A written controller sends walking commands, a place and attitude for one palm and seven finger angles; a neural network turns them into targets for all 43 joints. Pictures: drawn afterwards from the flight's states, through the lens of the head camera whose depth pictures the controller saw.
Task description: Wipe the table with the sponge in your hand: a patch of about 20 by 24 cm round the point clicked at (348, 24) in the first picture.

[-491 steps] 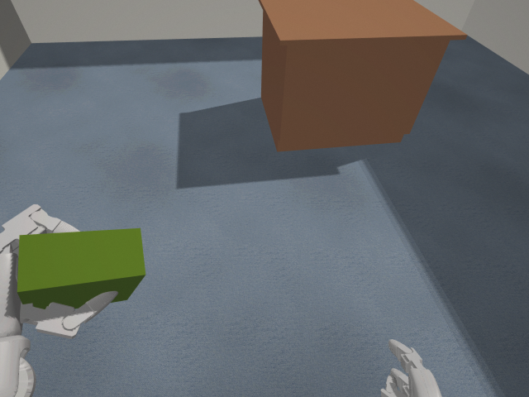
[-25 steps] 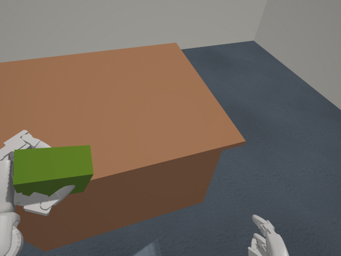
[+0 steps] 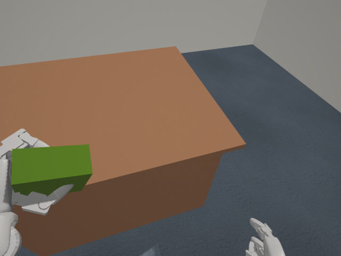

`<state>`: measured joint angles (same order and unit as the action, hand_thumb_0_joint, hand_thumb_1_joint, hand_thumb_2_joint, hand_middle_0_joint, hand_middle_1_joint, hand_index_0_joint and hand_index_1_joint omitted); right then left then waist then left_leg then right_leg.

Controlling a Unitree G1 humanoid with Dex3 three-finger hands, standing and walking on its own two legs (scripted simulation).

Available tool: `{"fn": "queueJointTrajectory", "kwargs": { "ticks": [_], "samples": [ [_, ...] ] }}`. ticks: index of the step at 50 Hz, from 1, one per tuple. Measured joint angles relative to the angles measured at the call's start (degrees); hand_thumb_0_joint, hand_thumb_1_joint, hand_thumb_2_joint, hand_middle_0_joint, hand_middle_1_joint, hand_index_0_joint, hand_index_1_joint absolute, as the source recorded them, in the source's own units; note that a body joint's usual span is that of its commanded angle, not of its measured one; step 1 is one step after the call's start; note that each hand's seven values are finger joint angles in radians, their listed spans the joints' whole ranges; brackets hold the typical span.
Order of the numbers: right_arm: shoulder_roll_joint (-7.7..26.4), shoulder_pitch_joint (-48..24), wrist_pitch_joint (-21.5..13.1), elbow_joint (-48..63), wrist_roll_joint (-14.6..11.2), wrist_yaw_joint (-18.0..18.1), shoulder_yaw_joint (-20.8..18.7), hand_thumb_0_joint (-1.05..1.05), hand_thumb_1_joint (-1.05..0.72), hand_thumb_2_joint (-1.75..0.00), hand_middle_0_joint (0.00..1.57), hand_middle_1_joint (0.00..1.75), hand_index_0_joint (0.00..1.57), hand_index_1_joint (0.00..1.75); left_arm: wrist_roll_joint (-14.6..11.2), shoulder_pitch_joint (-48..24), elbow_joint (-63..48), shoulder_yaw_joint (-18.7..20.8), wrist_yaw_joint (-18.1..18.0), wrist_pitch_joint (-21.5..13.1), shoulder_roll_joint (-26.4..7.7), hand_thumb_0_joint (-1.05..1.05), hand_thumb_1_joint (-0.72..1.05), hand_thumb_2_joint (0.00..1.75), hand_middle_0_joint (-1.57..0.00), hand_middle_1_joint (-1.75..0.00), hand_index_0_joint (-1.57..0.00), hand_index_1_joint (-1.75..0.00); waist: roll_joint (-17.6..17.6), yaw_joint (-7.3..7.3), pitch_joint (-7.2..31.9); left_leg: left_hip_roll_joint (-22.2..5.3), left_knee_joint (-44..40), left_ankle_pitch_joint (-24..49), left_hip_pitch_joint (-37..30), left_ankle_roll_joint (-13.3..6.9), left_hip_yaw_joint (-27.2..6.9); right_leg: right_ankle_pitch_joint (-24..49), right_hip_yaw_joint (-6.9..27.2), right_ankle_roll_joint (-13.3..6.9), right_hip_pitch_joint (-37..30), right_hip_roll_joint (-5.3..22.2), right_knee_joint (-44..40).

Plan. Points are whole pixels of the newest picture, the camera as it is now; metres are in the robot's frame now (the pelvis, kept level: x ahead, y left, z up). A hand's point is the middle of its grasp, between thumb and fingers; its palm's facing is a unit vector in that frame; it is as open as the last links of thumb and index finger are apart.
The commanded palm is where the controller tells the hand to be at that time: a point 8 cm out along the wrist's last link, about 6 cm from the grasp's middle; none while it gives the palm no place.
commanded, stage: shuffle to correct the standing spot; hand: left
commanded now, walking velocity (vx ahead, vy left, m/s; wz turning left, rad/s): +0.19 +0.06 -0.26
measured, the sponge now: (63, 172) +0.22 +0.22 +0.14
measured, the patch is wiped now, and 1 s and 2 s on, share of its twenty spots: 0.00 0.00 0.00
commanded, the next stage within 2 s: come to a stop and stand still in 0.46 s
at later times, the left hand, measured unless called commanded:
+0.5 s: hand (69, 138) +0.29 +0.23 +0.16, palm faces +0.34 -0.83 -0.45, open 9.3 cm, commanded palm +0.22 +0.28 +0.18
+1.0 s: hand (54, 122) +0.32 +0.27 +0.17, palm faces +0.31 -0.86 -0.41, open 9.3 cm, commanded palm +0.27 +0.31 +0.18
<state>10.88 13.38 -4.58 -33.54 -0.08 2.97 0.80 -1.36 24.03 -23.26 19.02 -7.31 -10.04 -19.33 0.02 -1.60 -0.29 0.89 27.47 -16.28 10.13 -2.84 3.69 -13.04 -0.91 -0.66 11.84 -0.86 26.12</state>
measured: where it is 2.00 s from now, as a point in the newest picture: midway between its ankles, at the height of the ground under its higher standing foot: outside the picture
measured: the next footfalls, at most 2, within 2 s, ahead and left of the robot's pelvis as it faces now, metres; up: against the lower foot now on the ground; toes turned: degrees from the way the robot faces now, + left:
right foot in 0.44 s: +0.12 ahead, -0.08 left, +0.00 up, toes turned -2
left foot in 0.74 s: +0.20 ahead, +0.17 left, +0.00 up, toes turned -2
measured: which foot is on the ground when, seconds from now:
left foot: down 0.00-0.46, up 0.48-0.72, down 0.74-1.00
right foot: down 0.00-0.32, up 0.34-0.42, down 0.44-1.00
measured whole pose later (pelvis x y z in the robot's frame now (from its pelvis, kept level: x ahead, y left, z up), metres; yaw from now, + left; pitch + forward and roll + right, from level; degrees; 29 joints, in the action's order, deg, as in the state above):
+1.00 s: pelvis +0.09 +0.04 +0.00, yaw -4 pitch -2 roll -2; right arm 7.0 10.6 -7.5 -32.7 -0.4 1.3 3.1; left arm -2.0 26.4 -31.0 21.8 -5.3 -9.9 -22.5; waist 0.6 -0.7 -3.1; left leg -4.8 27.7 -8.8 17.1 2.1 0.4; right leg -13.9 -0.9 0.4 9.2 -1.2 25.0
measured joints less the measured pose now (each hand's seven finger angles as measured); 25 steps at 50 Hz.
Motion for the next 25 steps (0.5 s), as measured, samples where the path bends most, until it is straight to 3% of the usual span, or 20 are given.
{"fn": "queueJointTrajectory", "kwargs": {
  "ticks": [5,10,16,19,21,23,25],
  "samples": [
    [0.2,0.4,0.1,-0.7,-0.1,0.0,-0.3,0.02,-0.9,-0.89,0.21,0.3,0.21,0.3,0.0,-0.2,0.2,0.4,-0.1,-0.4,0.1,-0.01,-0.43,1.04,-0.82,-1.38,-0.82,-1.37,-0.7,0.28,0.4,-1.0,3.4,-3.0,0.5,0.5,0.3,-2.6,0.3,-0.6,0.5,-1.0,2.9],
    [1.1,0.0,0.3,-1.0,-0.3,-0.3,-1.1,0.02,-0.9,-0.89,0.21,0.3,0.21,0.3,-0.4,-0.4,-0.6,0.2,0.1,-1.1,0.0,-0.01,-0.43,1.04,-0.82,-1.38,-0.82,-1.37,-1.0,1.45,0.2,-2.0,7.4,-6.1,1.9,0.9,0.2,-5.0,0.2,-1.1,1.4,-1.9,5.6],
    [1.4,-1.1,0.9,-0.5,-0.5,-0.5,-1.8,0.02,-0.91,-0.89,0.2,0.3,0.2,0.3,-0.9,2.2,-3.7,2.2,0.3,-2.2,-2.0,-0.01,-0.43,1.04,-0.82,-1.38,-0.82,-1.38,1.6,2.67,-1.4,-0.2,6.0,-6.8,0.0,0.2,1.6,-7.1,1.4,-0.6,3.2,-0.2,10.9],
    [1.1,-0.8,0.4,0.7,0.0,-0.6,-2.1,0.02,-0.91,-0.89,0.2,0.3,0.2,0.3,-0.6,4.1,-4.4,3.2,0.3,-2.0,-3.1,-0.01,-0.43,1.04,-0.82,-1.38,-0.82,-1.38,1.5,2.75,-1.9,0.3,4.7,-7.1,-1.8,-0.1,2.7,-9.2,-0.8,-0.8,6.4,0.8,17.2],
    [0.9,0.0,-0.1,1.1,0.0,-0.7,-2.1,0.02,-0.91,-0.89,0.2,0.3,0.2,0.3,-0.4,4.4,-4.7,3.2,0.4,-1.6,-3.6,-0.01,-0.43,1.04,-0.82,-1.38,-0.82,-1.38,0.5,2.74,-2.0,0.0,5.1,-7.8,-2.4,0.0,2.6,-8.5,-3.2,-1.2,6.5,0.7,14.0],
    [1.2,0.5,-0.2,1.1,-0.3,-0.9,-2.0,0.02,-0.91,-0.89,0.2,0.3,0.2,0.3,-0.2,3.1,-4.6,2.8,0.6,-1.8,-4.0,-0.01,-0.43,1.04,-0.82,-1.38,-0.82,-1.38,-1.3,3.23,-2.6,-1.0,10.9,-9.4,-0.2,0.2,1.1,-4.1,-5.8,-2.1,4.6,0.0,8.5],
    [1.3,-0.1,0.2,-0.7,-0.6,-1.3,-2.2,0.02,-0.91,-0.89,0.2,0.3,0.2,0.3,-0.7,1.0,-3.7,2.2,1.0,-2.6,-3.6,-0.01,-0.43,1.04,-0.82,-1.38,-0.82,-1.38,-2.3,2.93,-3.4,-1.0,26.0,-7.7,6.2,0.9,-1.5,-4.5,-7.2,-2.7,3.7,-0.2,9.0]
  ]
}}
